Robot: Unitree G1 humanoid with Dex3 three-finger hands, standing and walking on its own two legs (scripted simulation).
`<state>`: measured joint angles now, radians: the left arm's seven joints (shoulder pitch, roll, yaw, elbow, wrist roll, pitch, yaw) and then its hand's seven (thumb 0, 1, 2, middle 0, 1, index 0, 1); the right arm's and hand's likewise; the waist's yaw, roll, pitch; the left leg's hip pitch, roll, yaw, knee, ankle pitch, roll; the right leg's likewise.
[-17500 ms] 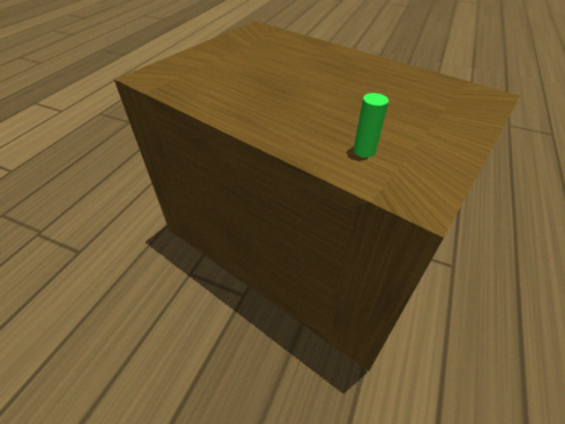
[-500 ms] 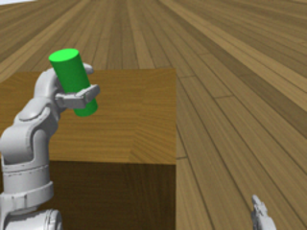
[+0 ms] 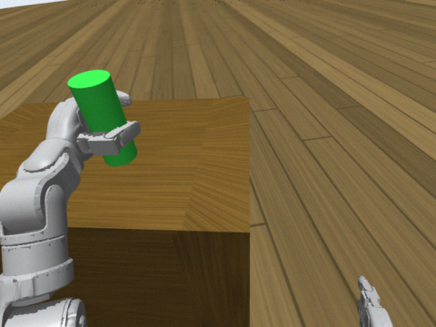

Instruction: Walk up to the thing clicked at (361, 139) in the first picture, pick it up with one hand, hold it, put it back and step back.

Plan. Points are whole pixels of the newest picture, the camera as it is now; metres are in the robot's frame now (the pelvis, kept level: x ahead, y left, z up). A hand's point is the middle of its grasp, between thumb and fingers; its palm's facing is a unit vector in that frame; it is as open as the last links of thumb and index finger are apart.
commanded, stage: hold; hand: left
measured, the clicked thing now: (107, 121) +0.34 +0.17 +0.29
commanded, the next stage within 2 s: crouch in 1.34 s
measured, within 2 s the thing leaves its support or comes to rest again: neither
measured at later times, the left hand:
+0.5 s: hand (116, 129) +0.34 +0.16 +0.28, palm faces +0.06 -1.00 -0.01, open 7.4 cm
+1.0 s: hand (113, 127) +0.34 +0.16 +0.28, palm faces +0.07 -1.00 -0.02, open 7.4 cm
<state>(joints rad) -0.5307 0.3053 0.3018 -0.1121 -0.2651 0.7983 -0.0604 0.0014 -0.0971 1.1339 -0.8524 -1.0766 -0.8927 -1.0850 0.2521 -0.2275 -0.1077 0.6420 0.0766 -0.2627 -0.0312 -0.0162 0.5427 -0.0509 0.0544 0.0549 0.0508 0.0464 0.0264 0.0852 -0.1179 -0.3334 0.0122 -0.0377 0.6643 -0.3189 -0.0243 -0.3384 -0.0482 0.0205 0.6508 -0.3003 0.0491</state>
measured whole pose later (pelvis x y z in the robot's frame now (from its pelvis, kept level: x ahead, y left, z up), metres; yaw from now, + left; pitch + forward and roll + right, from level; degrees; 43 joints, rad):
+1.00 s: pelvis +0.00 +0.00 +0.00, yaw +0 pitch -1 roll +0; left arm -0.51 0.31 0.30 -0.13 -0.25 0.78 -0.07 0.00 -0.10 1.13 -0.85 -1.08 -0.89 -1.09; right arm 0.25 -0.22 -0.10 0.66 0.07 -0.28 -0.04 -0.02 0.55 -0.05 0.05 0.05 0.05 0.05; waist 0.03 0.09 -0.12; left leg -0.33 0.02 -0.04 0.67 -0.32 -0.03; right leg -0.33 -0.04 0.02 0.65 -0.30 0.05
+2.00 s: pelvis -0.01 -0.01 +0.00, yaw -1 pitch +2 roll +0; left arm -0.70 0.36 0.30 0.48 -0.17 0.39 -0.03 0.00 -0.09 1.13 -0.85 -1.08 -0.89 -1.09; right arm 0.25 -0.22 -0.07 0.67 0.04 -0.35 -0.07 -0.02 0.58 -0.04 0.06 0.06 0.05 0.05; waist -0.05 0.03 -0.07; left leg -0.42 0.03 -0.03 0.68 -0.30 -0.04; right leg -0.43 -0.03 0.03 0.67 -0.28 0.04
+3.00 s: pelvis +0.00 +0.00 -0.01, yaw -2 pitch +8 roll -1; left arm -0.82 0.44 0.33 0.93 -0.12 -0.04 -0.09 0.00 -0.10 1.13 -0.85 -1.09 -0.89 -1.09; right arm 0.27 -0.21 -0.03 0.47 0.02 -0.18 -0.04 -0.02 0.56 -0.05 0.06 0.06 0.05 0.05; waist -0.11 0.01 -0.08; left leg -0.53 0.04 -0.02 0.73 -0.34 -0.03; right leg -0.53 -0.02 0.04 0.68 -0.29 0.04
